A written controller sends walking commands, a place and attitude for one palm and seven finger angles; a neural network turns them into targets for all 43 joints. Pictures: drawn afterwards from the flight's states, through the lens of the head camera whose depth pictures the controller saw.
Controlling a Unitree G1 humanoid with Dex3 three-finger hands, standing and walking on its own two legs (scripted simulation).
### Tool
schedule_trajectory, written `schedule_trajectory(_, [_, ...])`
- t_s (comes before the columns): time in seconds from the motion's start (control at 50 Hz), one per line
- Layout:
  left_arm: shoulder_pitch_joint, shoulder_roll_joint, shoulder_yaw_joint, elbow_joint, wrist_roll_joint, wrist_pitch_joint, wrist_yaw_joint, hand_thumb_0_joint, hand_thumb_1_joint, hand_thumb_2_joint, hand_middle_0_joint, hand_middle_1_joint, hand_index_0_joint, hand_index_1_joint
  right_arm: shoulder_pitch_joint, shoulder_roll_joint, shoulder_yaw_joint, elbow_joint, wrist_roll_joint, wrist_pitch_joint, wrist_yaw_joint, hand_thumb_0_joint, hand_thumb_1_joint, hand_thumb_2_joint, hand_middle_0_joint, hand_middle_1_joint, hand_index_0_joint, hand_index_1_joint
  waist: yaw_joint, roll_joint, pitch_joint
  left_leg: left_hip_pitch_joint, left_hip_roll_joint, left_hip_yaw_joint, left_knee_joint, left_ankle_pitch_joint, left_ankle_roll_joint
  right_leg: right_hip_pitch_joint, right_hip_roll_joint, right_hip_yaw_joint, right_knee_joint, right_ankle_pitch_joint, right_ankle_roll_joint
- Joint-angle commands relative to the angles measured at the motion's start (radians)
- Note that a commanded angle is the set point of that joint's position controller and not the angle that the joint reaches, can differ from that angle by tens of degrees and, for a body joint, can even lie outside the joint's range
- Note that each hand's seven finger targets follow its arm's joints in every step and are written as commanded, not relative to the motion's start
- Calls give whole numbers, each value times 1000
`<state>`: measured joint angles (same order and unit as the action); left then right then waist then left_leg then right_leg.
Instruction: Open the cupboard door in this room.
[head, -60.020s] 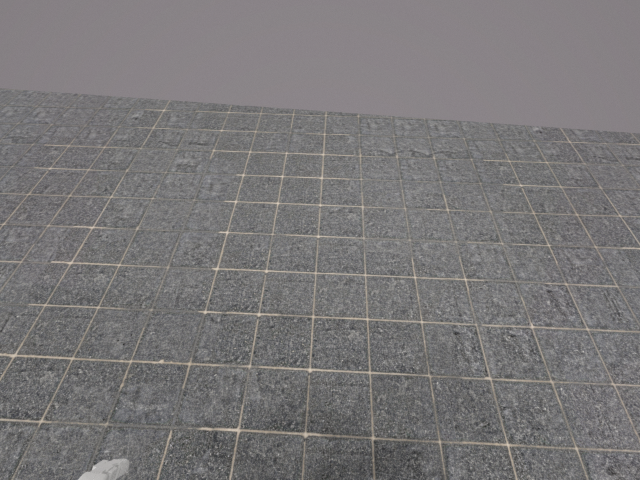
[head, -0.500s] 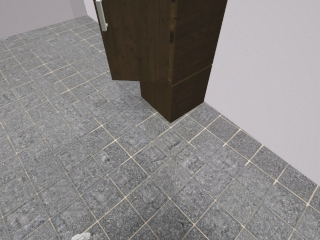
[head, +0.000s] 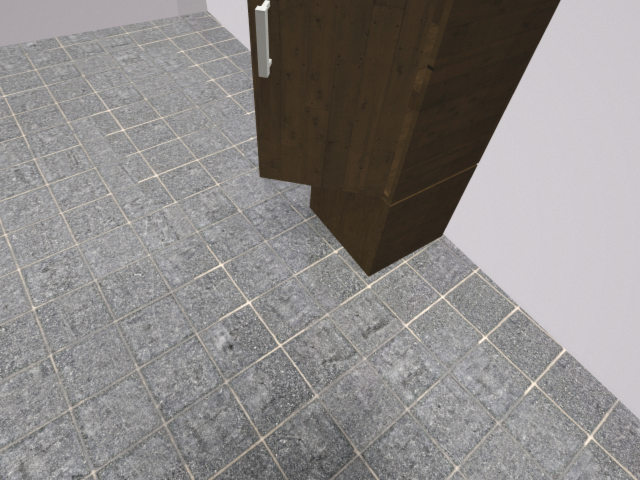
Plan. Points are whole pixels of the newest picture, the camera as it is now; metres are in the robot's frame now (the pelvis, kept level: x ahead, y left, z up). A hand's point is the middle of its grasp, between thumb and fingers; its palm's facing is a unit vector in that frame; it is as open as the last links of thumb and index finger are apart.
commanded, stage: take the last steps up to it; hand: left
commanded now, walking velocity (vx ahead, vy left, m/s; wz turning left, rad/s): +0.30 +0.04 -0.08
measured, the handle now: (265, 39) +0.91 +0.21 +0.09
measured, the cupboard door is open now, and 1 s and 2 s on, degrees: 47 47 47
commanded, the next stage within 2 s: come to a stop and stand still in 0.60 s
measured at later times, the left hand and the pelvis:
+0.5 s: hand (232, 371) +0.29 +0.16 -0.16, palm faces -0.01 -0.98 -0.18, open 7.4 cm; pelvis +0.18 -0.01 +0.00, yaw -1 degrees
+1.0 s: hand (214, 330) +0.36 +0.21 -0.17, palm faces +0.02 -0.97 -0.22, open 7.4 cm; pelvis +0.31 +0.02 +0.00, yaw -2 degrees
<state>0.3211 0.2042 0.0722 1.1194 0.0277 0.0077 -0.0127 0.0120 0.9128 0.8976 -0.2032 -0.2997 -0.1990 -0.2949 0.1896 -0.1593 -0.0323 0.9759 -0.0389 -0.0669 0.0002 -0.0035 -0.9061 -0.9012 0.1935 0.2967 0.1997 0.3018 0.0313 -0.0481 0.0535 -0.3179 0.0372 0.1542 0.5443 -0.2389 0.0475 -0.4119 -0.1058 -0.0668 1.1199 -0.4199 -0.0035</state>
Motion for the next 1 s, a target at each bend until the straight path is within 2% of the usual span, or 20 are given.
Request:
schedule_trajectory(0.0, [-57,15,-4,-107,-2,-38,-8,0,900,900,-200,-300,-200,-300,186,-131,-23,35,11,-17,-26,0,-900,-900,200,300,200,300,-40,147,-57,233,265,-232,-348,182,104,-216,-36,38,18,117,4])
schedule_trajectory(0.08, [-123,6,-11,-133,-1,-28,-10,0,900,900,-200,-300,-200,-300,214,-121,-23,59,12,-19,-25,0,-900,-900,200,300,200,300,-37,103,-25,255,251,-173,-365,299,120,-194,-24,20,-170,186,10])
schedule_trajectory(0.24, [-270,15,-14,-202,-1,-27,-12,0,900,900,-200,-300,-200,-300,261,-128,-19,109,3,-2,-21,0,-900,-900,200,300,200,300,-58,115,52,228,239,-144,-321,259,110,-34,27,-37,-448,182,-12])
schedule_trajectory(0.28, [-183,32,-6,-182,0,-36,-11,0,900,900,-200,-300,-200,-300,251,-128,-14,120,5,2,-22,0,-900,-900,200,300,200,300,-10,76,13,196,199,-107,-188,315,76,143,66,-63,-570,227,-30])
schedule_trajectory(0.3, [-69,65,5,-147,1,-45,-7,0,900,900,-200,-300,-200,-300,237,-121,-14,120,14,-1,-20,0,-900,-900,200,300,200,300,39,45,-44,126,145,-67,-33,345,41,337,54,-26,-616,266,-53])
schedule_trajectory(0.32, [77,142,26,-107,4,-59,2,0,900,900,-200,-300,-200,-300,232,-102,-14,101,27,-4,-15,0,-900,-900,200,300,200,300,88,-89,-135,-85,56,7,204,199,-11,596,-124,208,-653,293,-134])
schedule_trajectory(0.34, [171,222,41,-84,-10,-58,9,0,900,900,-200,-300,-200,-300,226,-85,-13,70,31,-2,-11,0,-900,-900,200,300,200,300,98,-228,-163,-278,-48,24,511,-351,-52,695,-351,518,-805,352,-262])
schedule_trajectory(0.36, [138,196,43,-94,-18,-57,24,0,900,900,-200,-300,-200,-300,163,-110,-21,54,29,9,-14,0,-900,-900,200,300,200,300,95,-143,-118,-323,3,-112,638,-358,-47,584,-370,551,-852,291,-285])
schedule_trajectory(0.4, [0,116,18,-134,-19,-59,31,0,900,900,-200,-300,-200,-300,87,-82,-24,40,22,19,-8,0,-900,-900,200,300,200,300,34,-57,-1,-333,80,-170,621,-204,-57,370,-294,368,-893,263,-234])
schedule_trajectory(0.46, [-63,74,7,-141,-9,-76,27,0,900,900,-200,-300,-200,-300,164,-27,-19,70,18,40,3,0,-900,-900,200,300,200,300,-35,-72,-29,-150,81,-112,402,-129,-81,218,-197,147,-916,346,-173])
schedule_trajectory(0.56, [-33,97,16,-101,-6,-83,14,0,900,900,-200,-300,-200,-300,112,-3,-17,42,16,32,17,0,-900,-900,200,300,200,300,-26,-62,-26,-53,31,-53,115,-20,-85,198,-162,109,-891,289,-158])
schedule_trajectory(0.62, [-45,103,12,-89,-12,-68,11,0,900,900,-200,-300,-200,-300,146,-46,-19,57,12,16,13,0,-900,-900,200,300,200,300,-55,-36,-29,138,-10,-21,-65,71,-78,128,-110,75,-792,213,-107])
schedule_trajectory(0.64, [-41,85,6,-90,-12,-62,8,0,900,900,-200,-300,-200,-300,197,-93,-26,71,12,9,6,0,-900,-900,200,300,200,300,-80,60,-51,252,27,-66,-99,80,-63,60,-75,49,-686,168,-82])
schedule_trajectory(0.68, [-47,14,-14,-128,-18,-60,8,0,900,900,-200,-300,-200,-300,350,-246,-52,82,-4,9,-16,0,-900,-900,200,300,200,300,-139,333,-111,385,367,-484,-235,192,126,-145,95,-79,-231,-161,-8])
schedule_trajectory(0.7, [-78,28,-22,-130,-12,-52,19,0,900,900,-200,-300,-200,-300,315,-224,-42,80,-4,15,-26,0,-900,-900,200,300,200,300,-127,266,-96,312,384,-485,-243,300,160,-151,70,8,-93,-203,-14])
schedule_trajectory(0.74, [-55,9,-29,-91,-23,-36,26,0,900,900,-200,-300,-200,-300,150,-160,-9,37,4,17,-44,0,-900,-900,200,300,200,300,-54,189,-56,148,337,-345,-210,624,142,-46,5,81,-127,-108,5])
schedule_trajectory(0.8, [0,32,-30,-64,-27,-2,28,0,900,900,-200,-300,-200,-300,45,-179,-8,33,14,31,-56,0,-900,-900,200,300,200,300,-26,201,-118,189,276,-203,-156,831,98,102,30,36,-379,-42,25])
schedule_trajectory(0.92, [19,75,1,-127,-6,34,30,0,900,900,-200,-300,-200,-300,3,-224,-60,14,20,80,-56,0,-900,-900,200,300,200,300,-12,176,-96,84,269,-216,-105,552,80,169,60,23,-484,174,-4])
schedule_trajectory(0.96, [16,106,6,-150,2,24,33,0,900,900,-200,-300,-200,-300,-2,-193,-61,-2,23,90,-52,0,-900,-900,200,300,200,300,-9,78,-98,40,171,-169,-16,350,17,210,9,102,-597,477,-33])
schedule_trajectory(0.98, [-13,147,8,-164,8,18,33,0,900,900,-200,-300,-200,-300,14,-163,-62,-4,29,95,-43,0,-900,-900,200,300,200,300,-24,-40,-103,1,76,-98,86,123,-33,203,-110,210,-657,607,-85])
